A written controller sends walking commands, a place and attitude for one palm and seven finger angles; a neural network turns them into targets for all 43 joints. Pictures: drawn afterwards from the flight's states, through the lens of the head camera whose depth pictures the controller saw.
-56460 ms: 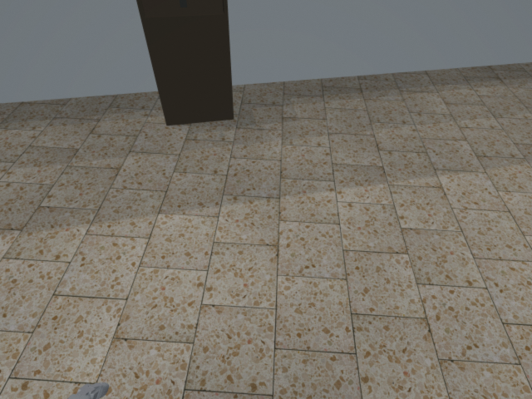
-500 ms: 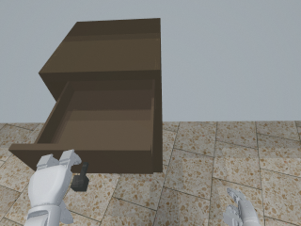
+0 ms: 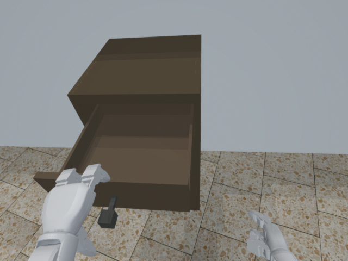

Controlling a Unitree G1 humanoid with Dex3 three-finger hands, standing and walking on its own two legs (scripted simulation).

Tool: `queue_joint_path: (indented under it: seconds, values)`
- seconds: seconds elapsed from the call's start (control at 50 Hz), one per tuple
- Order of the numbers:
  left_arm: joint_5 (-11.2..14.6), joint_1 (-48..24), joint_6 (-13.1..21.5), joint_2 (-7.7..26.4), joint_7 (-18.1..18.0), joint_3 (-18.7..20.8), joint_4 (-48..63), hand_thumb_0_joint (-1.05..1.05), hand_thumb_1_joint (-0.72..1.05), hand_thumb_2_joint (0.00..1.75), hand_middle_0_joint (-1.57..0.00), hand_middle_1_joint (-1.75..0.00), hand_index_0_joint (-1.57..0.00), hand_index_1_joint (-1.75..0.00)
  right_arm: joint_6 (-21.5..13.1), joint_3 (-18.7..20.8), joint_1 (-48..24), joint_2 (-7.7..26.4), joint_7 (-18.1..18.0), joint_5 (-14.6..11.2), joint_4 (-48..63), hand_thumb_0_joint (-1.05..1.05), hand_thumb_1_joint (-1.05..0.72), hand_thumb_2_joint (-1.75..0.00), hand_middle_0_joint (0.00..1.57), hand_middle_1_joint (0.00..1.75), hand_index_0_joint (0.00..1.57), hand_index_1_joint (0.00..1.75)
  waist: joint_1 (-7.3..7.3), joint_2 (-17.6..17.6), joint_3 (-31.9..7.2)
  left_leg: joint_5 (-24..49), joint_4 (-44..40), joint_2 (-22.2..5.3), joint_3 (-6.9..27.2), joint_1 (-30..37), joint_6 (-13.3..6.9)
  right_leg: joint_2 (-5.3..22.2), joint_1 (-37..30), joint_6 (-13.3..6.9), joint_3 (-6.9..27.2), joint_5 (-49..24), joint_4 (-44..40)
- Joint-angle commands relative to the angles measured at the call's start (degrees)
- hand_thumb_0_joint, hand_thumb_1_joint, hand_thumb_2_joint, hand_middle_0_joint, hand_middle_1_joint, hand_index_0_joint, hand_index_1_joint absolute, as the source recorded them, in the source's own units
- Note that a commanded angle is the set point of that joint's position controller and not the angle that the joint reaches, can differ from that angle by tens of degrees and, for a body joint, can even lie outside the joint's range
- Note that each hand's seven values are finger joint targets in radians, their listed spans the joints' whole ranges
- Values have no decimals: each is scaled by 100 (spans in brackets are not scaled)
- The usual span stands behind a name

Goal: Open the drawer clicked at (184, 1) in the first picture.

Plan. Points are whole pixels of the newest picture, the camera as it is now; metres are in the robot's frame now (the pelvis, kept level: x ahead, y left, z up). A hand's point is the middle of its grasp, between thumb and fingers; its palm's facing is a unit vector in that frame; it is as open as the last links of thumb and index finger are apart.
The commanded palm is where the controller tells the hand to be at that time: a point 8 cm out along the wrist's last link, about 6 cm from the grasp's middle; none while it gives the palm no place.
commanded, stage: lift the hand off the handle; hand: left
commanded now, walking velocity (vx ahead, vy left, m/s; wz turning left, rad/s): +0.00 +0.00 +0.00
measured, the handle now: (110, 211) +0.23 +0.21 -0.03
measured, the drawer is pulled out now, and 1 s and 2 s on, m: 0.29 0.29 0.29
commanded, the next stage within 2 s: draw the hand back to the body in 0.40 s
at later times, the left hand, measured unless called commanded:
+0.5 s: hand (77, 206) +0.18 +0.21 +0.11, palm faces +0.04 -0.15 -0.99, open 13.8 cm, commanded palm +0.16 +0.22 +0.18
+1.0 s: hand (57, 210) +0.17 +0.24 +0.12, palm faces +0.06 -0.12 -0.99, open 13.8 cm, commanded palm +0.14 +0.25 +0.19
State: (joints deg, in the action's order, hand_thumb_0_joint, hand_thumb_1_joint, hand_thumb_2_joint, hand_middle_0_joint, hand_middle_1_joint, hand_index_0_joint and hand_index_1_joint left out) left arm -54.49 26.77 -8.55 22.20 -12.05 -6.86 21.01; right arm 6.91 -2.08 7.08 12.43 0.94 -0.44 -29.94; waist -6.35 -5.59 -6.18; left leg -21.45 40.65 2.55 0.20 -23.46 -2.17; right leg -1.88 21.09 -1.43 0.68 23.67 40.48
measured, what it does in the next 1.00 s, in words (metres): stands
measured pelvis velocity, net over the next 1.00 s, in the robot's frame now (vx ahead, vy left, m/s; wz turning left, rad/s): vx -0.01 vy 0.00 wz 0.02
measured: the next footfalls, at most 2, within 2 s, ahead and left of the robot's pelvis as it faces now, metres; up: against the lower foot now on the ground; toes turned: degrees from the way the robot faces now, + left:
none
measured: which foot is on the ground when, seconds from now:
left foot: down 0.00-1.00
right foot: down 0.00-1.00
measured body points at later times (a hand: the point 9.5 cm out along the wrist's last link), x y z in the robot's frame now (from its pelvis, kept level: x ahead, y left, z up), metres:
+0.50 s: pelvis -0.01 -0.02 +0.01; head -0.02 -0.06 +0.46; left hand +0.17 +0.22 +0.17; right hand +0.22 -0.22 -0.07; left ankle -0.01 +0.10 -0.72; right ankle -0.03 -0.11 -0.72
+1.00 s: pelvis -0.01 +0.00 +0.01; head -0.01 -0.04 +0.46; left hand +0.16 +0.25 +0.17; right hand +0.22 -0.21 -0.07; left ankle -0.01 +0.10 -0.72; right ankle -0.03 -0.11 -0.72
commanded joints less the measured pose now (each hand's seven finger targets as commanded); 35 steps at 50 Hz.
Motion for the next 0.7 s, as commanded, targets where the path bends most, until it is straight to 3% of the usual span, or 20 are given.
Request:
queue_joint_path:
  seconds: [0.0, 0.04, 0.06, 0.08, 0.14, 0.16, 0.24, 0.26, 0.32, 0.34, 0.42, 0.44, 0.5, 0.52, 0.54, 0.56, 0.62, 0.66, 0.68]
  values:
    - [-101, -674, 132, 1012, -85, 751, 1461, 0, -50, 30, -30, -120, -30, -120, -278, 212, -862, 548, -35, 15, 1003, 0, -90, -90, 20, 30, 20, 30, 44, 318, -649, 2028, -607, -277, 90, 972, 19, 38, -48, -66, -190, -1728, -722]
    - [-30, -501, 117, 966, -44, 748, 1653, 0, -50, 30, -30, -120, -30, -120, -291, 184, -846, 529, -12, -14, 1061, 0, -90, -90, 20, 30, 20, 30, 12, 217, -804, 2129, -601, -279, 75, 1039, 15, 75, -192, -73, -179, -1856, -750]
    - [19, -485, 135, 1183, -34, 990, 1551, 0, -50, 30, -30, -120, -30, -120, -267, 210, -892, 546, -22, -35, 1002, 0, -90, -90, 20, 30, 20, 30, 17, 354, -667, 2106, -665, -288, 70, 984, 39, 45, -255, -73, -154, -1916, -815]
    - [29, -383, 117, 1051, -3, 885, 1592, 0, -50, 30, -30, -120, -30, -120, -264, 201, -899, 555, -9, -24, 1038, 0, -90, -90, 20, 30, 20, 30, -6, 381, -662, 2152, -686, -267, 46, 989, 28, 54, -279, -49, -185, -1996, -831]
    - [127, -357, 24, 1074, 89, 935, 1728, 0, -50, 30, -30, -120, -30, -120, -249, 181, -948, 548, 26, -70, 1062, 0, -90, -90, 20, 30, 20, 30, 11, 339, -648, 2136, -747, -272, 23, 993, 27, 91, -402, -45, -163, -2080, -899]
    - [174, -488, 14, 1246, 132, 1082, 1694, 0, -50, 30, -30, -120, -30, -120, -217, 199, -1015, 579, 11, -96, 1031, 0, -90, -90, 20, 30, 20, 30, 46, 397, -480, 2050, -816, -280, 15, 979, 38, 81, -405, -35, -133, -2046, -986]
    - [314, -446, -93, 1307, 320, 1140, 1750, 0, -50, 30, -30, -120, -30, -120, -212, 159, -1066, 585, -18, -113, 1074, 0, -90, -90, 20, 30, 20, 30, 23, 417, -457, 1851, -928, -238, -24, 997, -2, 133, -575, 3, -98, -1978, -1140]
    - [352, -596, -81, 1549, 365, 1343, 1713, 0, -50, 30, -30, -120, -30, -120, -189, 168, -1107, 609, -46, -132, 1031, 0, -90, -90, 20, 30, 20, 30, 46, 495, -293, 1762, -992, -248, -32, 999, 8, 135, -563, 17, -65, -1920, -1232]
    - [431, -656, -97, 1402, 531, 1275, 1518, 0, -50, 30, -30, -120, -30, -120, -216, 142, -1211, 598, -82, -154, 1051, 0, -90, -90, 20, 30, 20, 30, 77, 543, -109, 1578, -1053, -238, -12, 1015, 3, 120, -497, 21, -33, -1677, -1377]
    - [457, -514, -59, 1295, 601, 1160, 1363, 0, -50, 30, -30, -120, -30, -120, -227, 143, -1058, 597, -79, -120, 1009, 0, -90, -90, 20, 30, 20, 30, 71, 593, -89, 1565, -1082, -204, -39, 988, -15, 137, -536, 44, -88, -1648, -1391]
    - [539, -805, 103, 1468, 697, 1283, 1458, 0, -50, 30, -30, -120, -30, -120, -276, 140, -1198, 632, -141, -138, 1042, 0, -90, -90, 20, 30, 20, 30, 94, 354, -44, 1358, -1120, -190, -45, 1098, -5, 142, -503, 43, 14, -1398, -1583]
    - [486, -913, 195, 1560, 697, 1318, 1429, 0, -50, 30, -30, -120, -30, -120, -298, 126, -1034, 615, -162, -88, 1004, 0, -90, -90, 20, 30, 20, 30, 73, 439, -164, 1367, -1110, -161, -58, 1110, -23, 175, -548, 54, -27, -1349, -1572]
    - [433, -855, 459, 1914, 581, 1736, 1490, 0, -50, 30, -30, -120, -30, -120, -334, 151, -1040, 652, -256, -46, 991, 0, -90, -90, 20, 30, 20, 30, -11, 515, -316, 1446, -997, -119, -82, 1182, -21, 223, -631, 66, 87, -1600, -1607]
    - [455, -786, 500, 1997, 525, 1877, 1569, 0, -50, 30, -30, -120, -30, -120, -371, 143, -1128, 660, -259, -65, 1006, 0, -90, -90, 20, 30, 20, 30, -21, 221, -330, 1425, -995, -127, -59, 1212, 5, 199, -643, 24, 160, -1586, -1646]
    - [484, -751, 586, 1861, 496, 1790, 1575, 0, -50, 30, -30, -120, -30, -120, -392, 136, -1008, 612, -264, -38, 1004, 0, -90, -90, 20, 30, 20, 30, -29, 288, -419, 1444, -970, -98, -61, 1208, -9, 224, -673, 36, 69, -1570, -1599]
    - [531, -595, 653, 1983, 441, 1993, 1527, 0, -50, 30, -30, -120, -30, -120, -404, 186, -997, 635, -275, -56, 965, 0, -90, -90, 20, 30, 20, 30, -37, 220, -334, 1471, -960, -114, -59, 1204, 9, 213, -624, 20, 105, -1615, -1611]
    - [707, -374, 699, 1867, 400, 2037, 1463, 0, -50, 30, -30, -120, -30, -120, -433, 201, -1058, 666, -248, -91, 981, 0, -90, -90, 20, 30, 20, 30, 18, 175, -201, 1508, -928, -97, -23, 1176, 31, 173, -551, 15, 129, -1775, -1630]
    - [766, -346, 735, 1818, 399, 2000, 1467, 0, -50, 30, -30, -120, -30, -120, -439, 244, -961, 682, -232, -80, 947, 0, -90, -90, 20, 30, 20, 30, 37, 290, -242, 1559, -907, -92, -38, 1168, 15, 198, -539, 48, 53, -1871, -1579]
    - [784, -181, 712, 1847, 418, 2046, 1314, 0, -50, 30, -30, -120, -30, -120, -417, 271, -929, 705, -242, -71, 932, 0, -90, -90, 20, 30, 20, 30, 26, 522, -226, 1579, -900, -78, -42, 1099, 6, 177, -553, 72, 39, -1941, -1558]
